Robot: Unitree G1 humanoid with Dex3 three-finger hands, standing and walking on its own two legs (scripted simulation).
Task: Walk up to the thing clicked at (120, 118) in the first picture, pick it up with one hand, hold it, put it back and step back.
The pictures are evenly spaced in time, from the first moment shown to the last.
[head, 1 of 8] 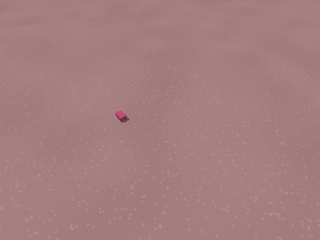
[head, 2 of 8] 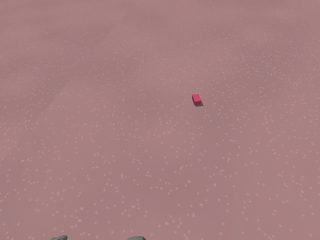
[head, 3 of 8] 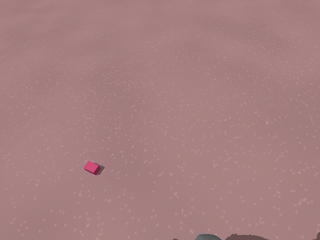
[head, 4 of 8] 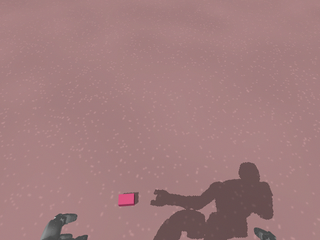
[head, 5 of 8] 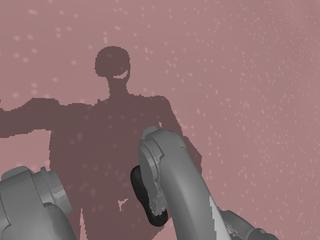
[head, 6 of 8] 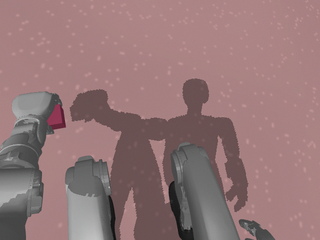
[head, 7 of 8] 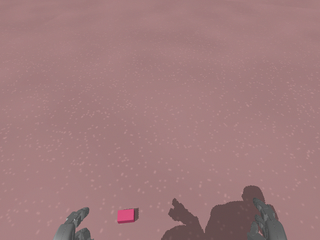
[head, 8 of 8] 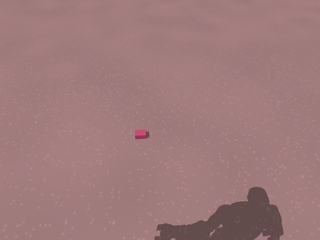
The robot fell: no
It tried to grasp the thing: yes
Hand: left
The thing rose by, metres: 0.69
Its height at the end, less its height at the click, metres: +0.00
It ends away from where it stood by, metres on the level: 0.01
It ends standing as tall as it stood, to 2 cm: yes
